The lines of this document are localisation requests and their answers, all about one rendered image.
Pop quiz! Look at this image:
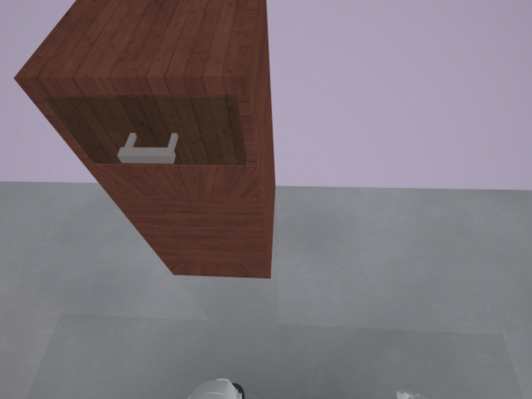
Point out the robot left thigh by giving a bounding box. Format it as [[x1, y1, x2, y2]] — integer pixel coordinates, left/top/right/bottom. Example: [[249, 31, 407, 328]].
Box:
[[188, 380, 242, 399]]

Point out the cabinet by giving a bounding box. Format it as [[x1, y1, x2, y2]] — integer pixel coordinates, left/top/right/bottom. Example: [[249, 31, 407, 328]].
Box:
[[14, 0, 275, 278]]

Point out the drawer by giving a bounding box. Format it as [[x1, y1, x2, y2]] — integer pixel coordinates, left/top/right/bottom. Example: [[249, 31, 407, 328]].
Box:
[[43, 95, 247, 165]]

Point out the handle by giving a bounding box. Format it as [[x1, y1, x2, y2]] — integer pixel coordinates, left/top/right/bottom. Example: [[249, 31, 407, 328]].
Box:
[[117, 133, 178, 164]]

